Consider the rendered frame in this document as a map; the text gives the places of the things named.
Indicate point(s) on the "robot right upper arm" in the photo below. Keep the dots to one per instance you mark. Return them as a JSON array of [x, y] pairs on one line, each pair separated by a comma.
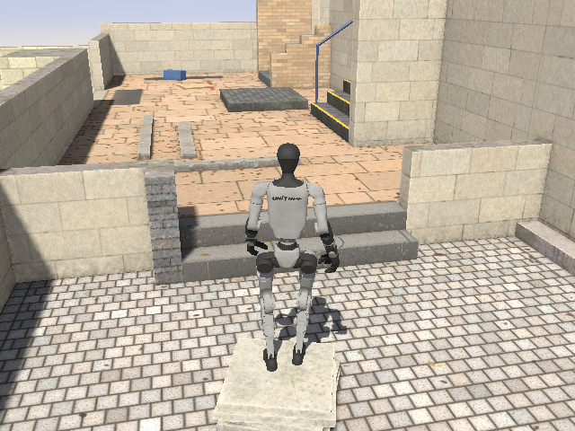
[[320, 210]]

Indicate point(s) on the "left robot forearm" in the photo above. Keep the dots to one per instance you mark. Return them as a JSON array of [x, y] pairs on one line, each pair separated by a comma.
[[251, 236]]

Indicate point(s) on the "robot torso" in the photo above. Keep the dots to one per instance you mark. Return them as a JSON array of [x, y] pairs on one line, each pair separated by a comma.
[[287, 210]]

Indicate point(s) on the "robot right hand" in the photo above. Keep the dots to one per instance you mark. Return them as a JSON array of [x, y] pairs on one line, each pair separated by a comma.
[[327, 260]]

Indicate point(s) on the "robot left upper arm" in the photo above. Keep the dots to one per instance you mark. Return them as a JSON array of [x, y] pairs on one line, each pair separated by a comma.
[[259, 191]]

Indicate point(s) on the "right robot forearm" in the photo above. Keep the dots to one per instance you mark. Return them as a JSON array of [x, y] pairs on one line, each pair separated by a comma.
[[329, 243]]

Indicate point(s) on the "robot left hand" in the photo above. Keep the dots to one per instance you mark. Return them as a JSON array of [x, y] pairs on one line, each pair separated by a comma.
[[258, 244]]

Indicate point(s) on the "right robot shin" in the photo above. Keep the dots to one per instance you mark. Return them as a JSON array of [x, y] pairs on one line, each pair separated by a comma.
[[302, 319]]

